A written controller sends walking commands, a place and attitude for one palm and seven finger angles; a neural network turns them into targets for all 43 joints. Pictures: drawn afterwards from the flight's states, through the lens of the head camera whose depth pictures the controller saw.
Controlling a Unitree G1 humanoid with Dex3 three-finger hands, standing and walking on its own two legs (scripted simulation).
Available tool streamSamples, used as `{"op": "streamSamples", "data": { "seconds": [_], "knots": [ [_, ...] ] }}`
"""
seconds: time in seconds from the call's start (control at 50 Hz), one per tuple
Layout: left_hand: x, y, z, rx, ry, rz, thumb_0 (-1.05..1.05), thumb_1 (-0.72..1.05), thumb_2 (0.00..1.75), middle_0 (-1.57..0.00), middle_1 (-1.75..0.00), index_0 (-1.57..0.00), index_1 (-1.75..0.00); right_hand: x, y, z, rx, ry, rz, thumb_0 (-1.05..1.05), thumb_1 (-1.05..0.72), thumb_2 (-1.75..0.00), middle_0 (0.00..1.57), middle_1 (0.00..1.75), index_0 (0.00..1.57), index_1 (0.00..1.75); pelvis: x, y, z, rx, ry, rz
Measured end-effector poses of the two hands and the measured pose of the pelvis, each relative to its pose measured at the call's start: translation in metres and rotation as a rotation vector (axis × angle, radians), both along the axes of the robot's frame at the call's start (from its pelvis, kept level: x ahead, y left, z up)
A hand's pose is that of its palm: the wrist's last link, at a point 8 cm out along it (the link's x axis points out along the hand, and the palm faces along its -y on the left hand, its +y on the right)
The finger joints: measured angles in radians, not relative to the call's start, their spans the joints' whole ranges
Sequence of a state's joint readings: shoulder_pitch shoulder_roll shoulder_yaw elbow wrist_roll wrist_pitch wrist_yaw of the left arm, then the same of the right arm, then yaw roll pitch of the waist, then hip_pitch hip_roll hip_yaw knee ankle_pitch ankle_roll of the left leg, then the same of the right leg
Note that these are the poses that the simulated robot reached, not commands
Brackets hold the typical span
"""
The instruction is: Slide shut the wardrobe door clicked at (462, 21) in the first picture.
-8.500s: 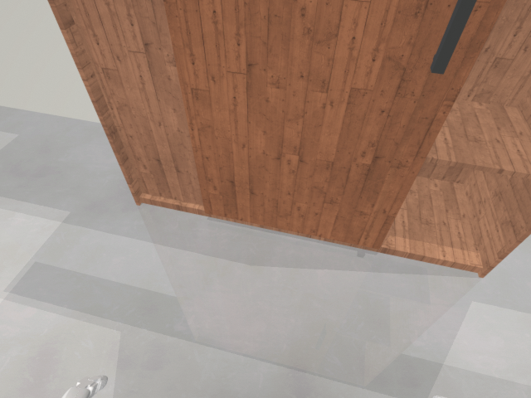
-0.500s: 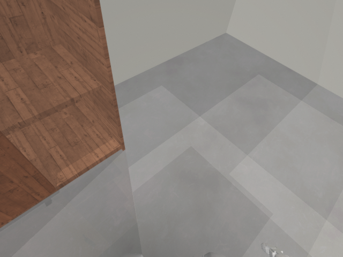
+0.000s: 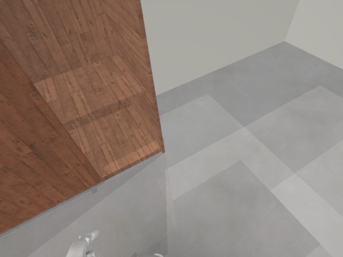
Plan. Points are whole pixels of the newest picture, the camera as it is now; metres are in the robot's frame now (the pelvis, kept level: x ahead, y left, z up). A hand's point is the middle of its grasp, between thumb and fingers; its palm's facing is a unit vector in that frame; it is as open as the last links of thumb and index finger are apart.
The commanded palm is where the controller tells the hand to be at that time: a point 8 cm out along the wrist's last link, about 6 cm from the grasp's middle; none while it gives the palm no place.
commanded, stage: turn to face it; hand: left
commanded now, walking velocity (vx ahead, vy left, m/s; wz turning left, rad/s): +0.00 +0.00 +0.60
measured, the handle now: out of the picture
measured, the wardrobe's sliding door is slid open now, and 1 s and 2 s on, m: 0.43 0.43 0.43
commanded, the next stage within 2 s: take the last steps up to it in 0.78 s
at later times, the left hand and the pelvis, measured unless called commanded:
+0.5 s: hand out of the picture -0.08 +0.25 -0.18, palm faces +0.38 -0.89 -0.26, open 7.4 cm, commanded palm none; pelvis -0.02 +0.04 -0.01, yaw +19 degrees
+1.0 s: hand out of the picture -0.04 +0.22 -0.14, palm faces +0.47 -0.84 -0.26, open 7.4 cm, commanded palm none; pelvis -0.03 +0.01 +0.00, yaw +27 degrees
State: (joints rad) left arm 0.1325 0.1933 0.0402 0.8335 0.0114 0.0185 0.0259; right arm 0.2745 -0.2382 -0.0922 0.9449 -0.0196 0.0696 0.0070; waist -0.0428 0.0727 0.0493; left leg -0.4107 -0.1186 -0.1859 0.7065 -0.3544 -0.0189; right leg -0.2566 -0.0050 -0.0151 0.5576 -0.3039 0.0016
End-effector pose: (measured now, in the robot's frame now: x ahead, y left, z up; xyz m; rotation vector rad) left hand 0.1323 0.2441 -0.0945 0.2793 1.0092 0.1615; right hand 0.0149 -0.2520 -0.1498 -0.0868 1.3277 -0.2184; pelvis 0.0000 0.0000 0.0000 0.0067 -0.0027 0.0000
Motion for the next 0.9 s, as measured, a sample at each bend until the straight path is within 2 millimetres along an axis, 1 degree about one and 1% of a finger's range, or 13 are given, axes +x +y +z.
{"op": "streamSamples", "data": {
  "seconds": [0.06, 0.14, 0.2, 0.26, 0.34, 0.44, 0.48, 0.52, 0.56, 0.62, 0.72, 0.8, 0.9],
  "knots": [
    [-0.029, -0.005, 0.007, 0.003, 0.027, 0.058, 0.0, 0.91, 0.9, -0.2, -0.3, -0.2, -0.3, 0.006, -0.013, 0.004, 0.001, 0.002, 0.039, 0.01, -0.91, -0.9, 0.2, 0.3, 0.2, 0.3, -0.002, -0.007, 0.007, 0.022, -0.016, 0.046],
    [-0.063, -0.008, 0.008, -0.002, 0.067, 0.128, 0.01, 0.91, 0.9, -0.2, -0.3, -0.2, -0.3, 0.019, -0.025, 0.009, -0.005, -0.007, 0.093, 0.01, -0.91, -0.9, 0.2, 0.3, 0.2, 0.3, -0.004, -0.012, 0.012, 0.038, -0.027, 0.102],
    [-0.088, -0.008, 0.004, -0.014, 0.09, 0.185, 0.01, 0.91, 0.9, -0.2, -0.3, -0.2, -0.3, 0.032, -0.027, 0.012, -0.016, -0.002, 0.146, 0.01, -0.91, -0.9, 0.2, 0.3, 0.19, 0.3, -0.005, -0.013, 0.013, 0.043, -0.029, 0.146],
    [-0.115, -0.005, -0.003, -0.031, 0.121, 0.247, 0.01, 0.91, 0.9, -0.2, -0.3, -0.2, -0.3, 0.051, -0.022, 0.015, -0.029, -0.002, 0.209, 0.01, -0.91, -0.9, 0.2, 0.3, 0.19, 0.3, -0.007, -0.009, 0.012, 0.043, -0.027, 0.19],
    [-0.156, 0.005, -0.015, -0.058, 0.178, 0.331, 0.01, 0.91, 0.9, -0.2, -0.3, -0.2, -0.3, 0.087, 0.0, 0.021, -0.048, -0.035, 0.307, 0.01, -0.92, -0.9, 0.2, 0.3, 0.19, 0.3, -0.012, 0.001, 0.009, 0.035, -0.02, 0.242],
    [-0.213, 0.029, -0.042, -0.099, 0.26, 0.442, 0.01, 0.91, 0.9, -0.2, -0.3, -0.2, -0.3, 0.136, 0.048, 0.028, -0.077, -0.149, 0.438, 0.01, -0.92, -0.9, 0.2, 0.3, 0.19, 0.3, -0.019, 0.026, -0.004, 0.002, -0.011, 0.302],
    [-0.231, 0.04, -0.053, -0.109, 0.297, 0.481, 0.01, 0.91, 0.9, -0.2, -0.3, -0.2, -0.3, 0.15, 0.069, 0.031, -0.083, -0.2, 0.479, 0.01, -0.92, -0.9, 0.2, 0.3, 0.19, 0.3, -0.023, 0.034, -0.009, 0.003, -0.009, 0.323],
    [-0.243, 0.047, -0.054, -0.111, 0.323, 0.505, 0.01, 0.91, 0.9, -0.2, -0.3, -0.2, -0.3, 0.155, 0.086, 0.038, -0.079, -0.227, 0.513, 0.0, -0.91, -0.9, 0.2, 0.3, 0.19, 0.3, -0.026, 0.038, -0.006, 0.0, -0.015, 0.328],
    [-0.247, 0.053, -0.05, -0.115, 0.326, 0.52, 0.01, 0.91, 0.9, -0.2, -0.3, -0.2, -0.3, 0.156, 0.099, 0.045, -0.076, -0.241, 0.531, 0.0, -0.91, -0.9, 0.2, 0.3, 0.2, 0.3, -0.028, 0.042, -0.001, -0.011, -0.019, 0.341],
    [-0.246, 0.058, -0.042, -0.121, 0.292, 0.53, 0.01, 0.91, 0.9, -0.2, -0.3, -0.2, -0.3, 0.151, 0.114, 0.048, -0.061, -0.24, 0.55, 0.0, -0.91, -0.9, 0.2, 0.3, 0.2, 0.3, -0.031, 0.047, 0.006, -0.02, -0.024, 0.364],
    [-0.236, 0.061, -0.032, -0.114, 0.227, 0.536, 0.01, 0.91, 0.9, -0.2, -0.3, -0.2, -0.3, 0.134, 0.124, 0.044, -0.02, -0.208, 0.557, 0.0, -0.91, -0.9, 0.2, 0.3, 0.2, 0.3, -0.035, 0.048, 0.011, -0.017, -0.026, 0.394],
    [-0.225, 0.056, -0.027, -0.104, 0.189, 0.536, 0.01, 0.91, 0.9, -0.2, -0.3, -0.2, -0.3, 0.114, 0.116, 0.034, 0.0, -0.163, 0.537, 0.0, -0.91, -0.9, 0.2, 0.3, 0.2, 0.3, -0.036, 0.042, 0.011, -0.009, -0.026, 0.415],
    [-0.207, 0.039, -0.021, -0.088, 0.141, 0.525, 0.01, 0.91, 0.9, -0.2, -0.3, -0.2, -0.3, 0.09, 0.087, 0.018, 0.006, -0.086, 0.514, 0.0, -0.92, -0.9, 0.2, 0.3, 0.2, 0.3, -0.038, 0.027, 0.007, 0.006, -0.023, 0.44]
  ]
}}
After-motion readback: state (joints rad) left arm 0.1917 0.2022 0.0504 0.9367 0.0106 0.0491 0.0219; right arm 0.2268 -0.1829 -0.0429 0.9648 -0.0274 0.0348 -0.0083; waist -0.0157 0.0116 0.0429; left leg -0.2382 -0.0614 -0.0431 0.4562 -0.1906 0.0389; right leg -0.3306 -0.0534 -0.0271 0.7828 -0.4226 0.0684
